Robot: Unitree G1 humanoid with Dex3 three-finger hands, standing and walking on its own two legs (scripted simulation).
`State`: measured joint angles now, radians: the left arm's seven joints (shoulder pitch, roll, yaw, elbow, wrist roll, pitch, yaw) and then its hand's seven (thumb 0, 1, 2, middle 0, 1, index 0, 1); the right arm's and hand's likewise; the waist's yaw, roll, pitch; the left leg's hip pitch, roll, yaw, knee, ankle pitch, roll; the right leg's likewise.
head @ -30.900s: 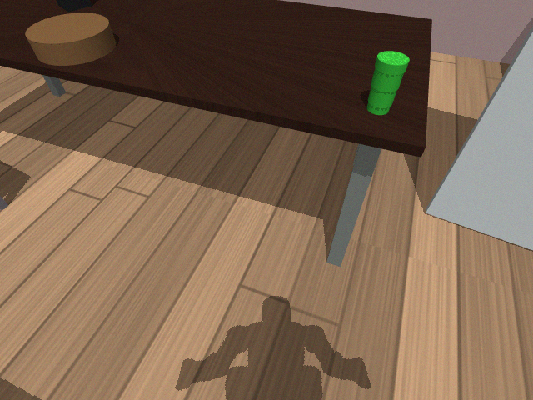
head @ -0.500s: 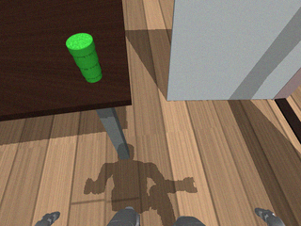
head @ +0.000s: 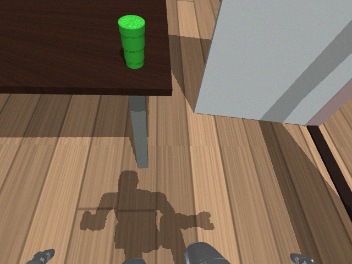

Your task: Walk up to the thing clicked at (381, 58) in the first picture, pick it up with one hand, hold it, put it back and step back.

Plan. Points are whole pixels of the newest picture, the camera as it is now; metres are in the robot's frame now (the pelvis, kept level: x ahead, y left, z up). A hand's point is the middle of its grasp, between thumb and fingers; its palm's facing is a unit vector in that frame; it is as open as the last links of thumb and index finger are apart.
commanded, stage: step back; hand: left
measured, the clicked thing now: (133, 44) +0.72 +0.15 +0.05
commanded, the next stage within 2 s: none
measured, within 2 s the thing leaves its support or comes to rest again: neither
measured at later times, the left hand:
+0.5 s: hand out of the picture -0.05 +0.23 -0.13, palm faces -0.02 -0.89 -0.46, open 7.4 cm
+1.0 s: hand out of the picture -0.27 +0.21 -0.17, palm faces -0.04 -0.92 -0.39, open 7.4 cm
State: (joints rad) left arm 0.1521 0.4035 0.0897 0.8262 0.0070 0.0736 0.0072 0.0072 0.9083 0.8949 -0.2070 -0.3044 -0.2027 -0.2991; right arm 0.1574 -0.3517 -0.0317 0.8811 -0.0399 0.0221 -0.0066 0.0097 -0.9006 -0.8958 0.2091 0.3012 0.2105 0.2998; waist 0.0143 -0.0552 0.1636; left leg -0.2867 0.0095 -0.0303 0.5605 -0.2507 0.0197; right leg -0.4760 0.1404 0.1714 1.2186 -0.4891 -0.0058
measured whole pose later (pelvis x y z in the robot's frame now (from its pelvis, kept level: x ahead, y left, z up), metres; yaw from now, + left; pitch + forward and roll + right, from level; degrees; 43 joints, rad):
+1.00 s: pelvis -0.34 -0.06 -0.02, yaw -3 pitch -2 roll -2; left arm 0.18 0.38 0.07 0.90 0.02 0.03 0.01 0.01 0.91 0.89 -0.21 -0.30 -0.20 -0.30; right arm 0.04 -0.42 -0.05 0.80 -0.03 0.04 0.00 0.01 -0.90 -0.90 0.21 0.30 0.21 0.30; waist 0.03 0.03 0.19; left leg -0.45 0.10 0.01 0.69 -0.20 -0.01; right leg -0.18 0.04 0.03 0.63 -0.42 0.00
